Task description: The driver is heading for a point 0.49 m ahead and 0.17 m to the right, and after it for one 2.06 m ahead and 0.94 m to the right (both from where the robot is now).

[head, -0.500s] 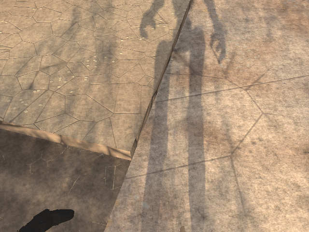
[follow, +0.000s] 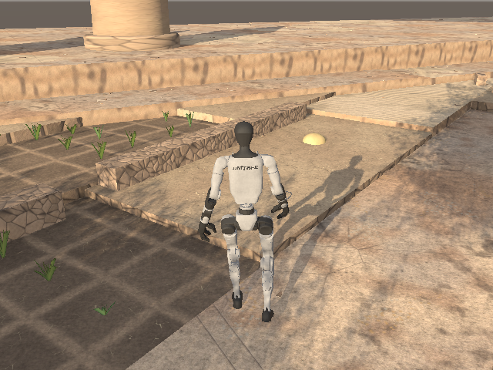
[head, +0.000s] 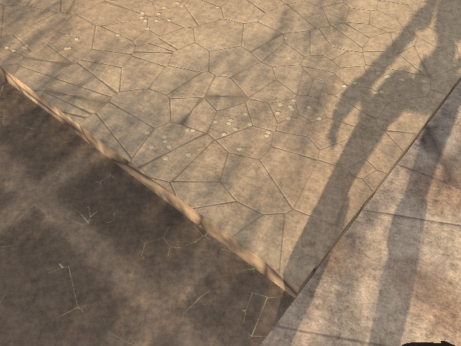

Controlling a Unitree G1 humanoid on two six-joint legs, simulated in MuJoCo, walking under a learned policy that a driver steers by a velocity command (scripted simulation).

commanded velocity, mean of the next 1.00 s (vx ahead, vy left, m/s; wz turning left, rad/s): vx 0.36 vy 0.00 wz -0.32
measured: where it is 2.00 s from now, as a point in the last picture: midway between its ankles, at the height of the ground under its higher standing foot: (264, 317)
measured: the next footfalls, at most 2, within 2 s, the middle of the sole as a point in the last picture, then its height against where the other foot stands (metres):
right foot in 0.52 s outside the picture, level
left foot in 0.98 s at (233, 281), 0.07 m higher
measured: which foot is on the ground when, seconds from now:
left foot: down 0.00-0.50, up 0.52-0.96, down 0.98-1.00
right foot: up 0.00-0.50, down 0.52-1.00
